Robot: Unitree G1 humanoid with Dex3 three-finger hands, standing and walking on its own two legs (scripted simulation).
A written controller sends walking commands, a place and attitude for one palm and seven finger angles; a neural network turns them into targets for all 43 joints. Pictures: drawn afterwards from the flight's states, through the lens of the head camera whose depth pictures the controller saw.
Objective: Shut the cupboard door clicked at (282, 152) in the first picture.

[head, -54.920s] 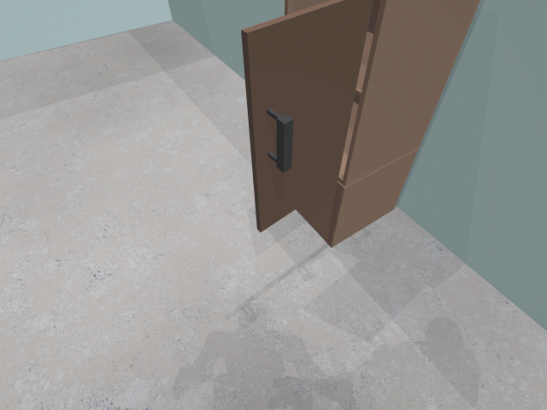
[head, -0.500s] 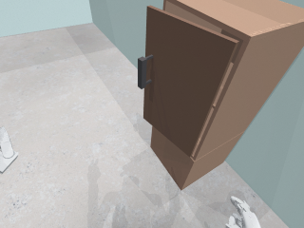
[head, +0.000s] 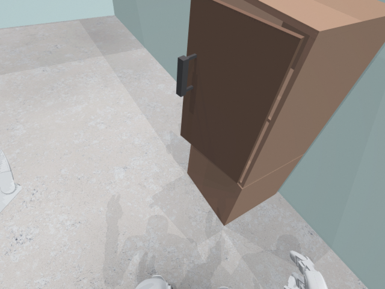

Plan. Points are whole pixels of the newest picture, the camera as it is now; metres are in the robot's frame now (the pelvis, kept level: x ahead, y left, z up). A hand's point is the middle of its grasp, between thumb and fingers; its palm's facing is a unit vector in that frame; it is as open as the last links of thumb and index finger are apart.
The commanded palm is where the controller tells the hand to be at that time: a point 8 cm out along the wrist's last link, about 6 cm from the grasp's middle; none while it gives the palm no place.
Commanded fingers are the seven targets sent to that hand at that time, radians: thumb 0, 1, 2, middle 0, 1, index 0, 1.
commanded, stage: step back with the hand held close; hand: left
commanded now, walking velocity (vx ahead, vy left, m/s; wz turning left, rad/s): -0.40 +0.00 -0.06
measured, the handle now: (187, 75) +0.76 +0.04 +0.03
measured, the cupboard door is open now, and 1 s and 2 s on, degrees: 12 12 12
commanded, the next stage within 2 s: stop stepping back and stand still in 0.40 s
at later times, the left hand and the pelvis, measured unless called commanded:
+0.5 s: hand out of the picture +0.11 +0.28 +0.20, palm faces +0.40 -0.83 -0.39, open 7.4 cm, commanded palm +0.06 +0.32 +0.20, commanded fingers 0.00 0.90 0.90 -0.20 -0.30 -0.20 -0.30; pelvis -0.08 +0.02 +0.01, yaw +0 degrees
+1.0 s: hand out of the picture -0.01 +0.44 +0.21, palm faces +0.52 -0.82 -0.25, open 7.4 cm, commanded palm -0.08 +0.45 +0.20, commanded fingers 0.00 0.90 0.90 -0.20 -0.30 -0.20 -0.30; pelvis -0.23 +0.15 +0.01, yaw -1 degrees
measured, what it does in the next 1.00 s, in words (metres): walks backwards: right foot, then right foot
